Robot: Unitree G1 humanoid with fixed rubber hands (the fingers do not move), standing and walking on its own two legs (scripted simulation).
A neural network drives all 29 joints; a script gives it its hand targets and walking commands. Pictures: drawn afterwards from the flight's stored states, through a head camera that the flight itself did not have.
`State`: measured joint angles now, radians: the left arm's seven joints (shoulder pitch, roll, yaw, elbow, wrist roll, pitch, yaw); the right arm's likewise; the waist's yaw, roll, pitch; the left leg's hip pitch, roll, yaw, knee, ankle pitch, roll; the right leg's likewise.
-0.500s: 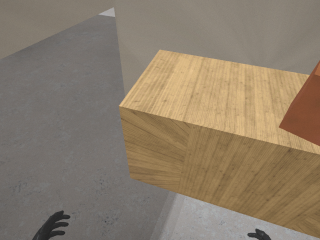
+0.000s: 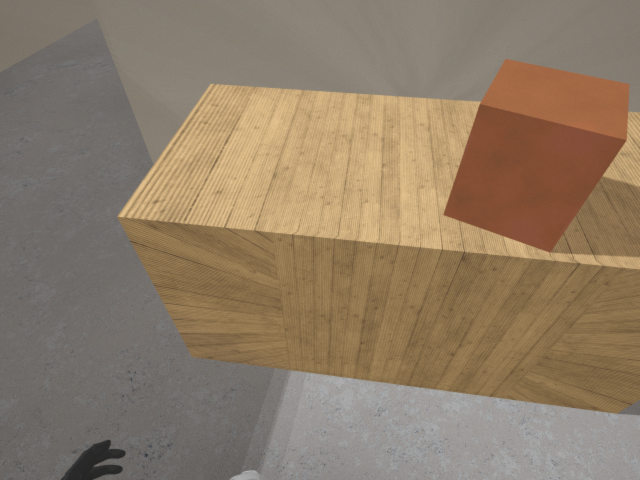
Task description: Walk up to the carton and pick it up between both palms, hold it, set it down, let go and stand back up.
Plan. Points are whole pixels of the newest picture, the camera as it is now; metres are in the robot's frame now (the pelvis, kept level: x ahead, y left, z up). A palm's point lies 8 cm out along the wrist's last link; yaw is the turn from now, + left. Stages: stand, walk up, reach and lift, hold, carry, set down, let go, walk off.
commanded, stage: walk up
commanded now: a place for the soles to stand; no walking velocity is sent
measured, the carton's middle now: (527, 155) +0.69 -0.37 +0.03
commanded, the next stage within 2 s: none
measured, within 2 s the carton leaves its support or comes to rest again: neither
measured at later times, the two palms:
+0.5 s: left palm (167, 464) +0.18 +0.21 -0.08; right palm out of the picture +0.06 -0.44 -0.10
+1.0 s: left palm (242, 406) +0.25 +0.13 -0.09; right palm out of the picture +0.08 -0.53 -0.09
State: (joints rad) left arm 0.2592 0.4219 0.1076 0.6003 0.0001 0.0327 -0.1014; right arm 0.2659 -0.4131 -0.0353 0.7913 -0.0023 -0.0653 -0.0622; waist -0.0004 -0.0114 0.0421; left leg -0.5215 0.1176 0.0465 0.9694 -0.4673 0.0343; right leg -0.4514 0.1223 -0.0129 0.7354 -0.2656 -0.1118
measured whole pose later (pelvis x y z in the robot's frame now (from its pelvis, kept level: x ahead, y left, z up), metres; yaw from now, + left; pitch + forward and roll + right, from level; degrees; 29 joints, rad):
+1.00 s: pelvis +0.09 -0.19 -0.02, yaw -10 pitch -3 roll +4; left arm 0.32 0.52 0.12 0.60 0.00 0.04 -0.10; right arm 0.36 -0.44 -0.04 0.83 -0.01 -0.10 -0.06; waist 0.00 -0.11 0.05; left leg -0.42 0.16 0.07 0.86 -0.40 0.00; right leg -0.48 -0.09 -0.03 0.98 -0.47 -0.05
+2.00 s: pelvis +0.19 -0.36 -0.01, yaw -13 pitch +0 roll +0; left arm 0.38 0.42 0.13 0.61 0.00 0.01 -0.04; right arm 0.33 -0.45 -0.04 0.84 -0.02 -0.06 -0.08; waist 0.00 -0.01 0.09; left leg -0.59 0.05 0.00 1.07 -0.46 0.03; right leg -0.44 0.00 -0.11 0.88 -0.45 -0.07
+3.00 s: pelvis +0.20 -0.38 -0.02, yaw -6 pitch -3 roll +0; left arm 0.27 0.44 0.11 0.64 0.00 0.01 -0.01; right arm 0.31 -0.44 -0.04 0.84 -0.02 -0.06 -0.06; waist 0.00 -0.05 0.11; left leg -0.48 0.00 -0.05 0.92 -0.40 0.00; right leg -0.44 -0.05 -0.09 0.94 -0.45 -0.03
